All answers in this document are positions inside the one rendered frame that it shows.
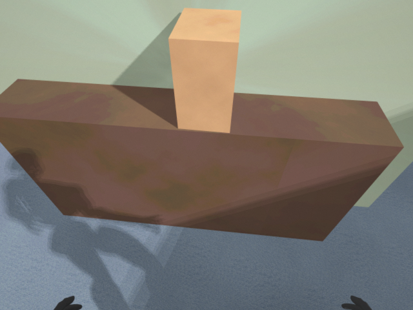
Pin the robot right hand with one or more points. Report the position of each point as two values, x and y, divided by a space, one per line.
359 304

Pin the pedestal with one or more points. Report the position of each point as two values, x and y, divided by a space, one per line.
290 167

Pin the carton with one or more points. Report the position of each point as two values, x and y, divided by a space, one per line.
203 52

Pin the robot left hand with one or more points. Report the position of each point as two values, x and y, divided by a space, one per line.
65 304

